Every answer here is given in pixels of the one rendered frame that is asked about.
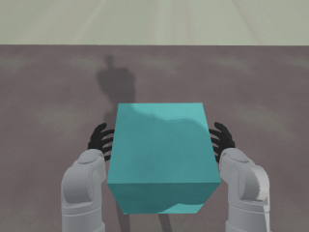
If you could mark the robot right hand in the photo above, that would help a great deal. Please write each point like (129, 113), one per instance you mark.
(225, 140)

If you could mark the carton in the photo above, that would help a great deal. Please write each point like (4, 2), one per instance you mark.
(162, 160)

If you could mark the robot right forearm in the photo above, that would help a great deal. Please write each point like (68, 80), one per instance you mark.
(248, 192)

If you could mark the robot left hand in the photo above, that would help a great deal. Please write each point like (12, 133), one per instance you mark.
(97, 141)

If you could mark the robot left forearm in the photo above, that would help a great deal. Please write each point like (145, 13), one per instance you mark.
(81, 198)

